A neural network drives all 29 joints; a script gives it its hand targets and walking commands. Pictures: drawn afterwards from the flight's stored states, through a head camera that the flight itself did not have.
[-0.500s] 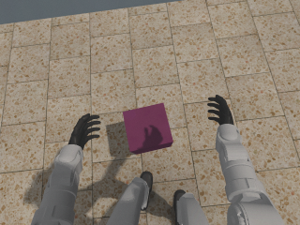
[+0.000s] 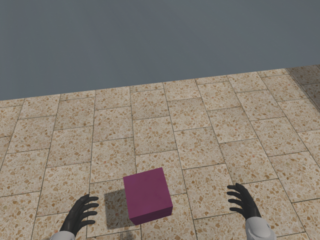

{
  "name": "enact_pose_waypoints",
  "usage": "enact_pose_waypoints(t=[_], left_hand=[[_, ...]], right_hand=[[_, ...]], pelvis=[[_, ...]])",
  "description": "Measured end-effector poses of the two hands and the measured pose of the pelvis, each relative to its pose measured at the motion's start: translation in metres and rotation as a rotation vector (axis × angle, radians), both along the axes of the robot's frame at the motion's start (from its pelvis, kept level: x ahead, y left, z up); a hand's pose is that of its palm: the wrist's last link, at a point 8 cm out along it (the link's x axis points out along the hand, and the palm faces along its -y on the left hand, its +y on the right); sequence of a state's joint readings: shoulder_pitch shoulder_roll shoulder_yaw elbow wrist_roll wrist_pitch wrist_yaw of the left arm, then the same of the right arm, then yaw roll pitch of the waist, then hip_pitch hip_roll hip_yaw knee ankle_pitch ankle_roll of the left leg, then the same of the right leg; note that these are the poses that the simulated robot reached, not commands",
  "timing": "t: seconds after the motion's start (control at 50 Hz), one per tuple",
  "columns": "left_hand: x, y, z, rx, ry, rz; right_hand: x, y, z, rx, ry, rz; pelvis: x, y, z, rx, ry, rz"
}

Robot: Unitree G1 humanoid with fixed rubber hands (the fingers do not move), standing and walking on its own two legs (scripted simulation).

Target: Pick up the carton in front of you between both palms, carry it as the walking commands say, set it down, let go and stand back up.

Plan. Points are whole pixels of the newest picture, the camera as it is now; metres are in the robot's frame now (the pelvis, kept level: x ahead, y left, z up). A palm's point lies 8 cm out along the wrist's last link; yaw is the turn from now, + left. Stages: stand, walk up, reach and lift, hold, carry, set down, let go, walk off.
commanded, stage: let go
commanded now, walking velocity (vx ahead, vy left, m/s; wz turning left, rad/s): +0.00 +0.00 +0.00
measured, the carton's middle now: (148, 197) +0.37 +0.10 -0.64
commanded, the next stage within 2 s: stand in 0.56 s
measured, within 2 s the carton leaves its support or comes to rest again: neither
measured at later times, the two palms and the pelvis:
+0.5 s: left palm (74, 233) +0.15 +0.22 -0.06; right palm out of the picture +0.15 -0.24 -0.06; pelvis -0.01 -0.02 +0.00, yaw +1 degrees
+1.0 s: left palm (51, 233) +0.15 +0.30 -0.11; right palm out of the picture +0.12 -0.28 -0.07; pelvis +0.01 +0.02 +0.00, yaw -2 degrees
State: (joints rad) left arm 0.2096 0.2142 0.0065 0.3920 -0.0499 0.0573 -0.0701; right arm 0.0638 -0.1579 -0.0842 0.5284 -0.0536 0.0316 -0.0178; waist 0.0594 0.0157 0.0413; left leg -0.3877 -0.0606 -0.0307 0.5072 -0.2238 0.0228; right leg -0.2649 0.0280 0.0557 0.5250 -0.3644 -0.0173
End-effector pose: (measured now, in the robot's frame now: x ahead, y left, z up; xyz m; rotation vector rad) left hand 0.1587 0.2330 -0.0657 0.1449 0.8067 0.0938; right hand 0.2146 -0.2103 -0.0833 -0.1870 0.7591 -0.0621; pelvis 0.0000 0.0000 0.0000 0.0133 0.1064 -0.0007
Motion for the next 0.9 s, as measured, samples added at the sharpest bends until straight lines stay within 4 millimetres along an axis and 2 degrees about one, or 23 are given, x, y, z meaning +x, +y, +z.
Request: enact_pose_waypoints(t=[0.14, 0.22, 0.3, 0.44, 0.58, 0.66, 0.74, 0.82, 0.9], left_hand=[[0.007, -0.018, 0.002, 0.003, -0.013, -0.027], [0.007, -0.025, 0.003, 0.012, -0.01, -0.036], [0.005, -0.023, 0.002, 0.041, 0.0, -0.017], [-0.004, -0.016, 0.003, 0.052, 0.007, 0.004], [-0.015, -0.004, 0.001, 0.062, 0.025, 0.004], [-0.018, 0.019, -0.011, 0.114, 0.013, -0.005], [-0.021, 0.039, -0.024, 0.133, 0.048, -0.014], [-0.023, 0.052, -0.033, 0.145, 0.101, -0.025], [-0.018, 0.06, -0.038, 0.152, 0.134, -0.031]], right_hand=[[-0.04, -0.036, 0.017, -0.003, 0.019, -0.027], [-0.056, -0.048, 0.021, -0.005, 0.027, -0.039], [-0.064, -0.051, 0.02, -0.012, 0.024, -0.048], [-0.063, -0.041, 0.02, -0.008, 0.016, -0.035], [-0.07, -0.029, 0.018, -0.023, 0.035, -0.022], [-0.087, -0.046, 0.011, -0.132, 0.104, -0.04], [-0.101, -0.068, 0.014, -0.21, 0.159, -0.082], [-0.103, -0.079, 0.017, -0.247, 0.189, -0.114], [-0.098, -0.077, 0.017, -0.255, 0.201, -0.129]], pelvis=[[0.005, -0.016, 0.005, 0.009, -0.068, -0.007], [0.003, -0.023, 0.006, 0.011, -0.099, -0.008], [0.0, -0.026, 0.004, 0.011, -0.115, 0.0], [-0.009, -0.022, 0.002, 0.009, -0.145, 0.01], [-0.017, -0.01, 0.002, 0.0, -0.162, 0.01], [-0.014, -0.004, 0.0, -0.012, -0.128, 0.003], [-0.007, 0.002, -0.001, -0.015, -0.111, -0.009], [0.001, 0.008, 0.0, -0.018, -0.103, -0.019], [0.008, 0.014, 0.001, -0.021, -0.1, -0.027]])
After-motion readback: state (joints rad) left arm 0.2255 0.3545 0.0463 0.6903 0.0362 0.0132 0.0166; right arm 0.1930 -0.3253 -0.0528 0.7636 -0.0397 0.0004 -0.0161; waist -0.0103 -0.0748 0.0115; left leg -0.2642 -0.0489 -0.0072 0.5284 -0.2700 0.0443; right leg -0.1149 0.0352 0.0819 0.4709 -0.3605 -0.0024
